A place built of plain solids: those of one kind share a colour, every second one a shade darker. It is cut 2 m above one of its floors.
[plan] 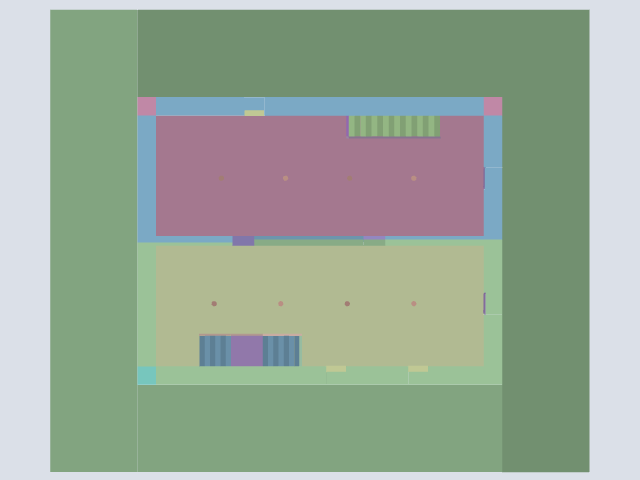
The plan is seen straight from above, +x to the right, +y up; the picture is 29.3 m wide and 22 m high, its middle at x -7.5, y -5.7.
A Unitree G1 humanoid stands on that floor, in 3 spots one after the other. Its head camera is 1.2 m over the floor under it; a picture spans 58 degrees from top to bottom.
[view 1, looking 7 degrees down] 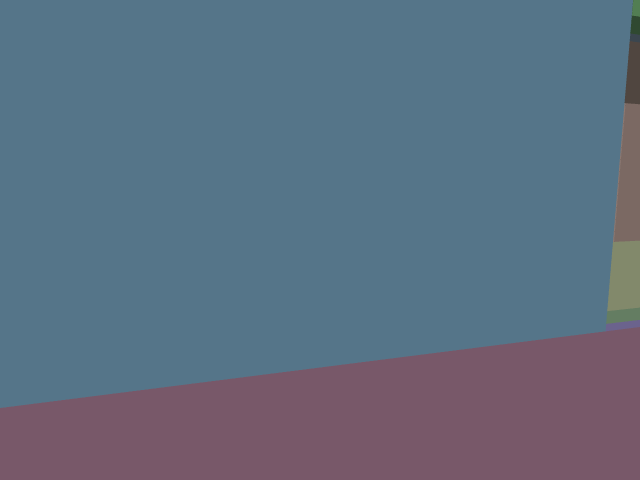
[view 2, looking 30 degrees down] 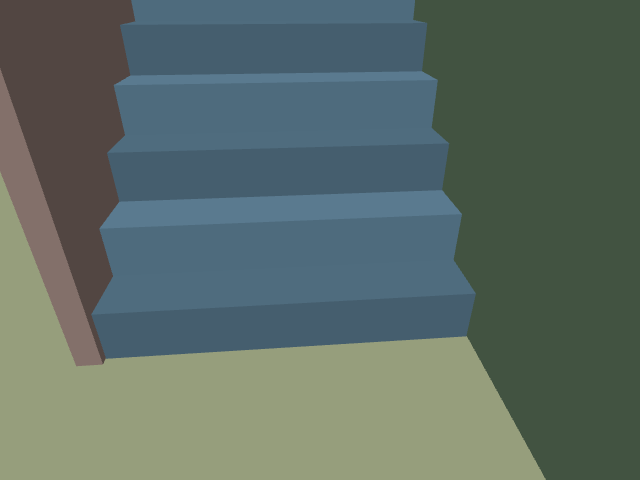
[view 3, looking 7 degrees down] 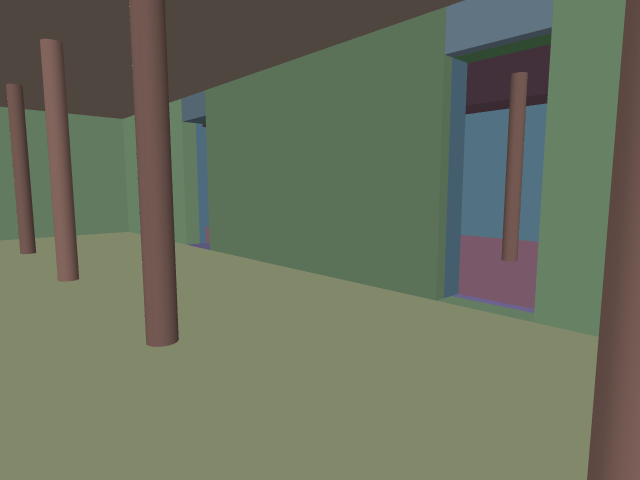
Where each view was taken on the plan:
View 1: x -1.20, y -2.87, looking -107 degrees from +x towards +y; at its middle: wall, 2.79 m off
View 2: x -14.27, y -10.79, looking -5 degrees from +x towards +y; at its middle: step_steep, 1.73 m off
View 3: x -3.00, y -9.89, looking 138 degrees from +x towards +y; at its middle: wall_s0e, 5.91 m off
